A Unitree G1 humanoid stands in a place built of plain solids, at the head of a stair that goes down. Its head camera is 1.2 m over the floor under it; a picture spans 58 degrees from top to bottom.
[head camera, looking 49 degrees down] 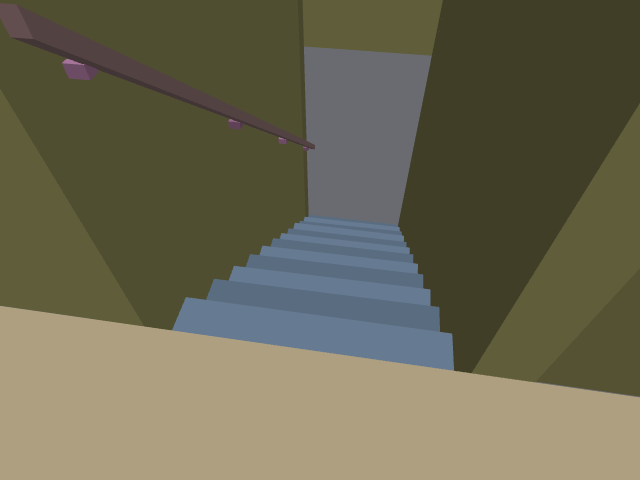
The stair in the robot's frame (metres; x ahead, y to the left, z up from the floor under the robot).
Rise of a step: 0.19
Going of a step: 0.23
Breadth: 1.00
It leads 9 degrees to the right of straight ahead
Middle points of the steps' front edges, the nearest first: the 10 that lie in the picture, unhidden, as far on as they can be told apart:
0.61 0.06 0.00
0.84 0.02 -0.19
1.07 -0.02 -0.39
1.29 -0.05 -0.57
1.52 -0.09 -0.76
1.74 -0.12 -0.95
1.98 -0.16 -1.14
2.20 -0.19 -1.33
2.43 -0.23 -1.53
2.66 -0.26 -1.71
